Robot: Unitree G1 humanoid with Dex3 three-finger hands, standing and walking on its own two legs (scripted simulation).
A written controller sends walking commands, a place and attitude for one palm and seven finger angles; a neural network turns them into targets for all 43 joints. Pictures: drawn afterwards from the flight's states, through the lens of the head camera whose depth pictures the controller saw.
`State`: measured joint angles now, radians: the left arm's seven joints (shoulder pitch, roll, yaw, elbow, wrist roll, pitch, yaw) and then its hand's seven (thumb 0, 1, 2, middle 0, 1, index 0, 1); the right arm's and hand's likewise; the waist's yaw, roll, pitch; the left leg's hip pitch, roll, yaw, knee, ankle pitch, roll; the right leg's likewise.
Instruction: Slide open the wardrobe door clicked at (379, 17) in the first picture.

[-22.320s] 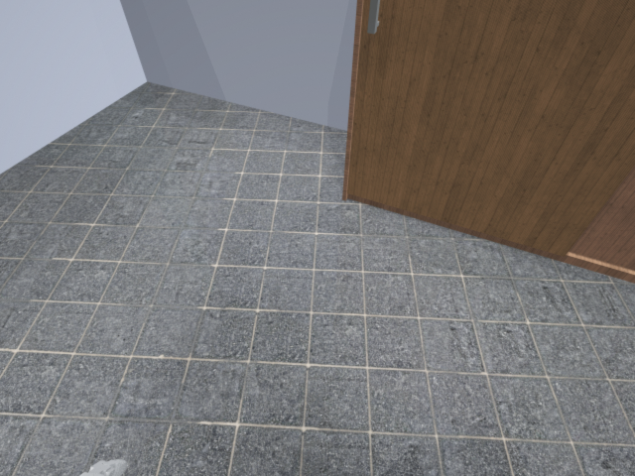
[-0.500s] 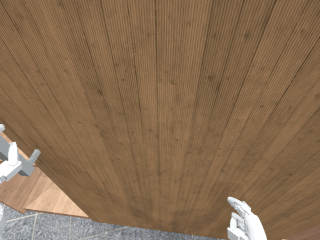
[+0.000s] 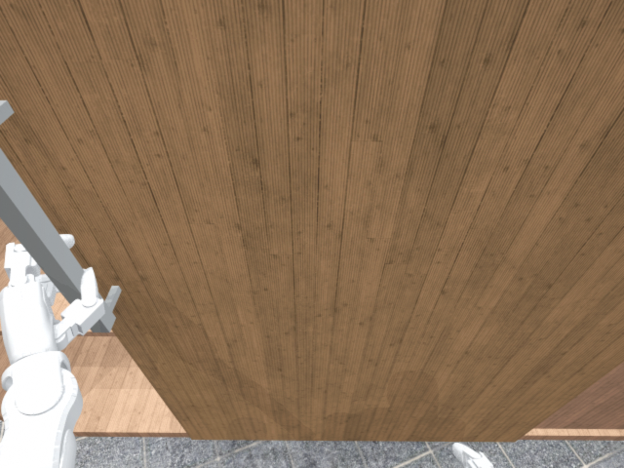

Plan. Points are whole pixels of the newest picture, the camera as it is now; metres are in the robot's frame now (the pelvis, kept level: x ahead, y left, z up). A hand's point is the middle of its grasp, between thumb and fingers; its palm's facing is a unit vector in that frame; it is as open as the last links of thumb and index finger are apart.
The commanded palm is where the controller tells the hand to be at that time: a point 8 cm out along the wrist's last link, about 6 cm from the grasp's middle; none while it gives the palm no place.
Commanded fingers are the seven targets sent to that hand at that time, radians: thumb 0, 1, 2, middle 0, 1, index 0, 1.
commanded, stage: stop walking and hold the door there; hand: left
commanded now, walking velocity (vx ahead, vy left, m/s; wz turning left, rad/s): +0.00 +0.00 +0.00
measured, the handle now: (60, 237) +0.31 +0.32 +0.16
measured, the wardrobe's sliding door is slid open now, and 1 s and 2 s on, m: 0.44 0.44 0.44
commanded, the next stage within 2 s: none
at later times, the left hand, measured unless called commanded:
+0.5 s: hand (90, 302) +0.26 +0.28 +0.11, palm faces +0.51 -0.83 -0.22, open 7.0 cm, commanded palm +0.23 +0.27 +0.09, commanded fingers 0.00 0.90 0.90 -0.45 -1.40 -0.45 -1.40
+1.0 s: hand (92, 302) +0.27 +0.28 +0.11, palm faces +0.53 -0.81 -0.24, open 7.1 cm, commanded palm +0.23 +0.27 +0.09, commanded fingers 0.00 0.90 0.90 -0.45 -1.40 -0.45 -1.40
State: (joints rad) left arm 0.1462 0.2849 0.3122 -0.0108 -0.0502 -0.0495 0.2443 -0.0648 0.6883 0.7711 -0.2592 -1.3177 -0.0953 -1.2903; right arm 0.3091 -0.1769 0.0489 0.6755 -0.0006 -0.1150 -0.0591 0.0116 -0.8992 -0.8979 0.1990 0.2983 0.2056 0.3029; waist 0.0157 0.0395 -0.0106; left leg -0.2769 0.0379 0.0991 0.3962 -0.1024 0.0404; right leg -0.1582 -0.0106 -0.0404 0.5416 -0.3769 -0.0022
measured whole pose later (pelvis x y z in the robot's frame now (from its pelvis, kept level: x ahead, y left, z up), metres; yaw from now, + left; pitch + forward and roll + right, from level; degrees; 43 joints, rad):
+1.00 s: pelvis -0.03 +0.00 -0.01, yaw +1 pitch -1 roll -1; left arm -0.06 0.29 0.25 0.19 -0.06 -0.13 0.22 -0.07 0.68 0.83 -0.27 -1.34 -0.08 -1.30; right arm 0.20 -0.26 0.01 0.66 0.04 -0.05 -0.08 0.01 -0.90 -0.90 0.20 0.30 0.21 0.30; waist 0.07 0.08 0.03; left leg -0.37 0.02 0.11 0.48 -0.09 0.05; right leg -0.17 0.00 -0.02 0.51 -0.33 0.02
